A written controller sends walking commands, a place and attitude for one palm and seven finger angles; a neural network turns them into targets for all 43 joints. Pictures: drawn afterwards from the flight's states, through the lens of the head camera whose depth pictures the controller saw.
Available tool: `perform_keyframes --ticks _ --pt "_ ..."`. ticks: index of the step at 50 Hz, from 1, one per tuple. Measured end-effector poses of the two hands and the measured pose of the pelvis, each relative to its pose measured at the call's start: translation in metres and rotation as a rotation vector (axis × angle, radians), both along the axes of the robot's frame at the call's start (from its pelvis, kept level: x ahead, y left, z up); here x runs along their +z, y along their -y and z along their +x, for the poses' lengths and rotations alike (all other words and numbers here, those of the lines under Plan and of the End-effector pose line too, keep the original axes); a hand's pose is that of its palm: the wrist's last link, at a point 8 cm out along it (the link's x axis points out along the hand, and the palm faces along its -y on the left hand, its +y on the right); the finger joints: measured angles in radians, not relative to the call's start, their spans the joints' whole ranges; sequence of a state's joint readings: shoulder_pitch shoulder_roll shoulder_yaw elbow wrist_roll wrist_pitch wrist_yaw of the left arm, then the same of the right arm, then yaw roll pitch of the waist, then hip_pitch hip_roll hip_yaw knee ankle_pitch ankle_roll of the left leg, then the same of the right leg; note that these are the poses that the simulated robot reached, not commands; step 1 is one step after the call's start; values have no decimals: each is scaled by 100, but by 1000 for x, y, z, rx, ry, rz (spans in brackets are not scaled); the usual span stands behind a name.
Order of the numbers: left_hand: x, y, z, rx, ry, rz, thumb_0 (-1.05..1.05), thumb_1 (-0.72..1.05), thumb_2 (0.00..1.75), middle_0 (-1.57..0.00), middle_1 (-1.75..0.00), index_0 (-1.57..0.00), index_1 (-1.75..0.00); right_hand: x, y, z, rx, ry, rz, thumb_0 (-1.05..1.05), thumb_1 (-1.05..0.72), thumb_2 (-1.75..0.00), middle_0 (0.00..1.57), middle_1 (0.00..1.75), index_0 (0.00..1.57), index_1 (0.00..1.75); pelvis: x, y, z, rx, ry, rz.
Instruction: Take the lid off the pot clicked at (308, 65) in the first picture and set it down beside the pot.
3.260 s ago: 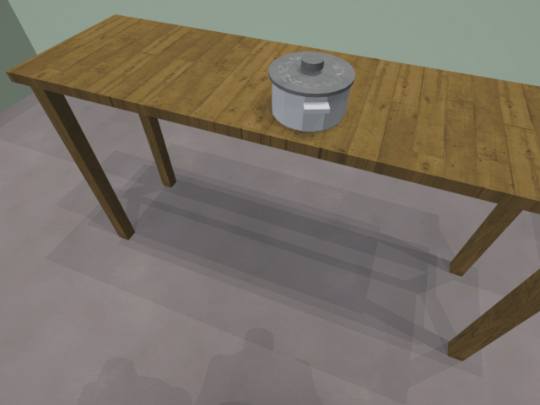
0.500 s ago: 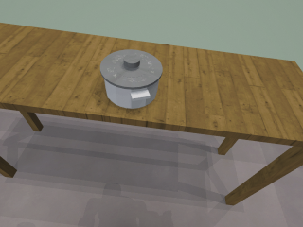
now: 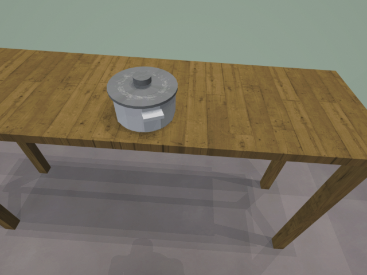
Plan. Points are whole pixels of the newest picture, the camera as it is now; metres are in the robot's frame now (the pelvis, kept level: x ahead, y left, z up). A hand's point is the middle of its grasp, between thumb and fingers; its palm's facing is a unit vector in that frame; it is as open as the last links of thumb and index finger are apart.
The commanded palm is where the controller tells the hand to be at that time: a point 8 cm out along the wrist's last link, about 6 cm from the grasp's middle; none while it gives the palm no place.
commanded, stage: look again from close up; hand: left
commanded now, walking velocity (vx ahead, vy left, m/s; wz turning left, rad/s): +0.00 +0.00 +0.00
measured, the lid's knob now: (142, 78) +0.55 +0.14 +0.16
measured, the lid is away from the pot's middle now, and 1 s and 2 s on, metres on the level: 0.00 0.00 0.00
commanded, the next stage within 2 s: shuffle to correct the standing spot in 0.86 s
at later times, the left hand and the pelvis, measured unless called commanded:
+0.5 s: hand out of the picture +0.05 +0.23 -0.18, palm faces +0.01 -0.97 -0.23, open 7.4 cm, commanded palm none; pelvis +0.02 +0.04 -0.01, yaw -1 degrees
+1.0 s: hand out of the picture +0.01 +0.22 -0.18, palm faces +0.00 -0.98 -0.18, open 7.4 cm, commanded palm none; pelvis +0.02 +0.03 -0.01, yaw -1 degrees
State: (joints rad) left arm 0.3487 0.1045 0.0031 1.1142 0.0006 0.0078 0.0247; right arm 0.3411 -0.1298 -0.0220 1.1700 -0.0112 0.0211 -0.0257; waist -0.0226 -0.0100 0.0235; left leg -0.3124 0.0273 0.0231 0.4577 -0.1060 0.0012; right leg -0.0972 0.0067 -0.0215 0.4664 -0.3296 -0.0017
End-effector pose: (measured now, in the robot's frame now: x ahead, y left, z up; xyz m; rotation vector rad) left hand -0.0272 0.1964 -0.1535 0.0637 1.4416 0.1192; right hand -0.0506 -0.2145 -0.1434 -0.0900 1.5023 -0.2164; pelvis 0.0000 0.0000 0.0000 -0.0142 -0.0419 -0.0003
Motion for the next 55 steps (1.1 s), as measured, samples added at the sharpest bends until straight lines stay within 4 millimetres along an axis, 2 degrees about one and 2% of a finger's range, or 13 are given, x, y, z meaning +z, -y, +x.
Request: perform_keyframes --ticks 4,7,10,14,22,30,36,44,55 --pt "0 0 7 0 12 1 1 90 90 -20 -30 -20 -30 0 -11 -7 -10 -25 21 1 -91 -90 20 30 20 30 0 -1 1 2 -10 1" --pt "0 -5 11 -21 22 17 1 90 90 -20 -30 -20 -30 -3 -18 -2 -2 -18 37 1 -91 -90 20 30 20 30 -2 -5 2 -3 -20 -15" --pt "-2 -16 18 -42 28 28 1 90 90 -20 -30 -20 -30 -9 -24 14 2 36 38 1 -91 -90 20 30 20 30 -7 -13 6 -4 -25 -33" --pt "-6 -37 36 -48 49 58 1 90 90 -20 -30 -20 -30 -13 -32 39 17 102 25 1 -91 -89 20 30 20 30 -13 -24 14 -5 -28 -26" --pt "0 -72 67 -46 128 110 1 91 90 -19 -30 -20 -30 -8 -23 80 55 164 -29 3 -94 -89 20 30 20 30 -13 -39 24 -18 -38 -15" --pt "2 -83 72 -67 126 115 1 91 90 -19 -30 -20 -30 6 -18 128 93 281 -56 2 -92 -89 20 30 20 30 -9 -40 24 -28 -45 -7" --pt "0 -81 64 -64 113 103 1 91 90 -19 -30 -20 -30 14 -16 149 120 329 -58 1 -91 -89 20 30 20 30 -8 -38 23 -29 -42 -5" --pt "-2 -72 48 -55 77 77 1 90 90 -20 -30 -20 -30 16 -14 151 135 322 -59 1 -91 -89 20 30 20 30 -6 -34 21 -26 -39 -5" --pt "-1 -66 33 -46 28 64 1 90 90 -20 -30 -20 -30 10 -11 125 111 243 -49 1 -91 -89 20 30 20 30 -6 -30 23 -25 -41 -4"
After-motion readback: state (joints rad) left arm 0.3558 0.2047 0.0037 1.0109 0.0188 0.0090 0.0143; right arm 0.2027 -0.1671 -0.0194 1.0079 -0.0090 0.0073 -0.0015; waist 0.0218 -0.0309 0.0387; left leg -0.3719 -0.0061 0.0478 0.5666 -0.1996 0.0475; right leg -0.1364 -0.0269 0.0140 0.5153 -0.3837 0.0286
